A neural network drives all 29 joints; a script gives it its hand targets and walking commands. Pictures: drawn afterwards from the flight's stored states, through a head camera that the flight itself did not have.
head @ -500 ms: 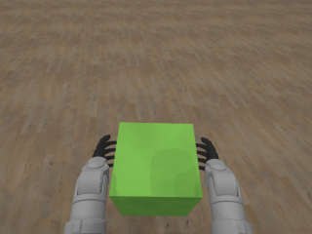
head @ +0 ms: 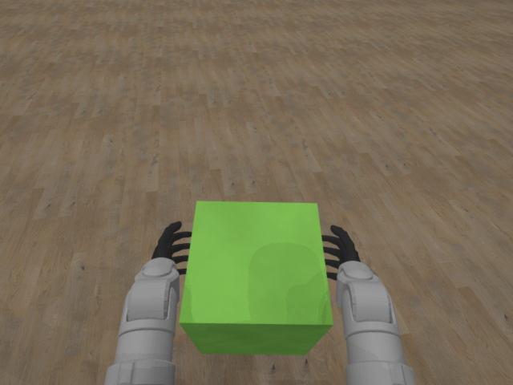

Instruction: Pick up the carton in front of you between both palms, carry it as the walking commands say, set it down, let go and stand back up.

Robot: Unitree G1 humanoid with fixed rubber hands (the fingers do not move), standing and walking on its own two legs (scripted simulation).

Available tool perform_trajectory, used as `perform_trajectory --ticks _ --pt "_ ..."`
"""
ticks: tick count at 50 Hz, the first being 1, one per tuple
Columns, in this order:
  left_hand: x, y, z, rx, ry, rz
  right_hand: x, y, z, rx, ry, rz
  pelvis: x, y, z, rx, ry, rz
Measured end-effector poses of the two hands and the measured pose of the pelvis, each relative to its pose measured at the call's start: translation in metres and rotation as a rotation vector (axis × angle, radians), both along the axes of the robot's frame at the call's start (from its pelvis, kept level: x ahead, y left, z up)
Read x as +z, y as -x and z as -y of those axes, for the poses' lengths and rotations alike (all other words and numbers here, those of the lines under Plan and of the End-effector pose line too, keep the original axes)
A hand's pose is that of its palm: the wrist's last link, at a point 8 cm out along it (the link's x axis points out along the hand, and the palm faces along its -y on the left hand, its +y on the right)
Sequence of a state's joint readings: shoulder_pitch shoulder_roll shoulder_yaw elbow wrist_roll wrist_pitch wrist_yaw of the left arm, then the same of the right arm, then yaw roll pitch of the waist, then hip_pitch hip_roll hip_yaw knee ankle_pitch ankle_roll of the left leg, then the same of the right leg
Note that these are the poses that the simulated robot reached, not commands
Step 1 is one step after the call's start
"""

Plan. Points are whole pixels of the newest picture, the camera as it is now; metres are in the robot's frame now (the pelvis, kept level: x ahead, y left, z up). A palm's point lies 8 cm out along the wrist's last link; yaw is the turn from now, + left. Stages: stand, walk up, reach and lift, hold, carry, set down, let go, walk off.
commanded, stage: hold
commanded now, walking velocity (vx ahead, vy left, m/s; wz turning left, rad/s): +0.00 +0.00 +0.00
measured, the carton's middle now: (255, 283) +0.32 +0.00 -0.05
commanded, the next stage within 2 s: set down in 0.42 s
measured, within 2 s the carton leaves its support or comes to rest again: neither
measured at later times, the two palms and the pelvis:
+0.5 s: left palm (179, 250) +0.32 +0.13 +0.05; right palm (366, 292) +0.25 -0.16 +0.05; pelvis +0.00 +0.05 +0.01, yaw -14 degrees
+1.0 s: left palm (186, 275) +0.36 +0.14 -0.09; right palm (329, 295) +0.32 -0.15 -0.10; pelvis -0.01 +0.07 -0.03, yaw -13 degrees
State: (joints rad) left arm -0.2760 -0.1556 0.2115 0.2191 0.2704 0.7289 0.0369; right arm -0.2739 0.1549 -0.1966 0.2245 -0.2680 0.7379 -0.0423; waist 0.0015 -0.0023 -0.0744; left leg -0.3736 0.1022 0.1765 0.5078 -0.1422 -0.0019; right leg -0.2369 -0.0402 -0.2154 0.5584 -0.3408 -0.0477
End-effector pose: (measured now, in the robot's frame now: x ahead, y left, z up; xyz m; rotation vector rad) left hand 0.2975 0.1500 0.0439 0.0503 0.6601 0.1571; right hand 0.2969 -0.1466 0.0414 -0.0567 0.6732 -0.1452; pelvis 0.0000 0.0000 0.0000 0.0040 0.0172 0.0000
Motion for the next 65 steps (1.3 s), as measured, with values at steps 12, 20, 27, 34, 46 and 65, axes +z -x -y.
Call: perform_trajectory --ticks 12,20,27,34,46,65 --pt "0.004 -0.008 0.035 -0.172 0.028 0.007 0.004 0.031 0.034 -0.151 0.011 0.003 0.010 0.004 -0.011 -0.146 0.010 0.112" --pt "0.016 -0.026 0.041 -0.248 0.013 0.019 0.013 0.050 0.033 -0.240 -0.024 0.018 0.012 0.003 -0.034 -0.233 0.017 0.134" --pt "0.006 -0.027 0.015 -0.229 0.049 -0.014 0.013 0.042 0.009 -0.231 0.008 -0.017 0.011 0.000 -0.056 -0.241 0.022 0.141" --pt "0.001 -0.050 0.014 -0.178 0.075 -0.024 0.000 0.018 0.005 -0.241 -0.017 -0.022 0.003 0.002 -0.075 -0.229 0.018 0.115" --pt "-0.086 -0.071 0.011 -0.117 0.016 -0.061 -0.088 -0.027 0.005 -0.132 0.023 -0.077 -0.015 0.008 -0.074 -0.234 -0.019 -0.152" --pt "-0.221 -0.092 0.004 -0.003 0.053 0.018 -0.227 -0.071 0.000 -0.126 -0.052 0.002 -0.108 0.038 -0.036 -0.228 -0.073 -0.619"
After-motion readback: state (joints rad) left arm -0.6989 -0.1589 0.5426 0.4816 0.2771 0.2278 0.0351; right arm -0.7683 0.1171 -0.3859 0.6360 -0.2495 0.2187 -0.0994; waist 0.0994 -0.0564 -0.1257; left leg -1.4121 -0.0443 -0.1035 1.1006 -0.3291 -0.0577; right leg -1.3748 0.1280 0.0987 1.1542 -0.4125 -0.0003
